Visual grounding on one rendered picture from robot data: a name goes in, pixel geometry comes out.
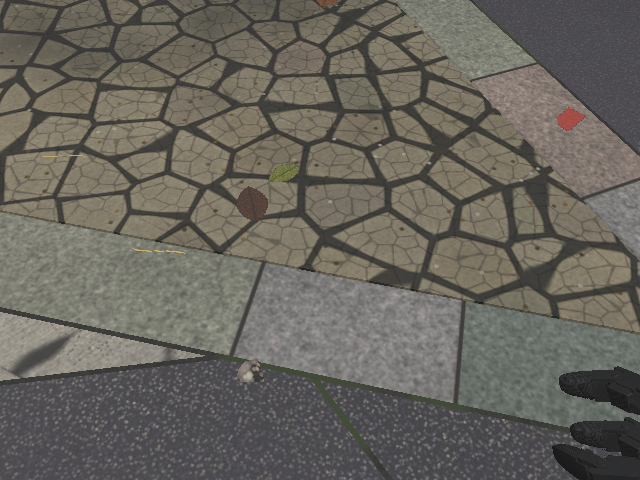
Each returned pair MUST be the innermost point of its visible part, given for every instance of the robot right hand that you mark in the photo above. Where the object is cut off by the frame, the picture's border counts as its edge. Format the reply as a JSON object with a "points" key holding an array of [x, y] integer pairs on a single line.
{"points": [[621, 387]]}

